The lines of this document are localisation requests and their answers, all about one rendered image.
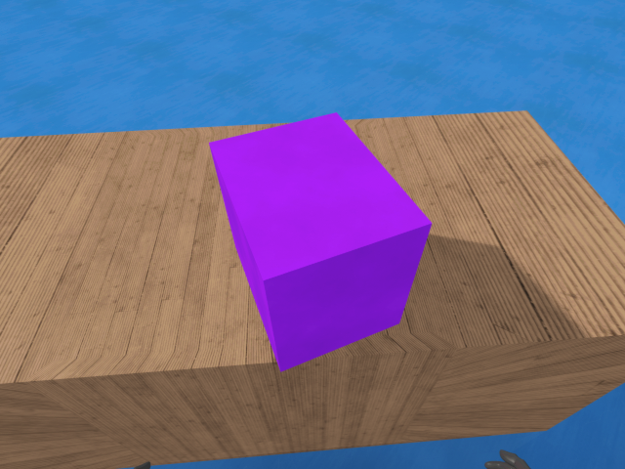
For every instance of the pedestal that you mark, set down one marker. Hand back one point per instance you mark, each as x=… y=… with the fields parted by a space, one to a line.
x=129 y=332

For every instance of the carton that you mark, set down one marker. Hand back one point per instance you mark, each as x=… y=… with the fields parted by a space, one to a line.
x=330 y=243

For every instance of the right robot hand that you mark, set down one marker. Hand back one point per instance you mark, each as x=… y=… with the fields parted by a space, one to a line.
x=512 y=461

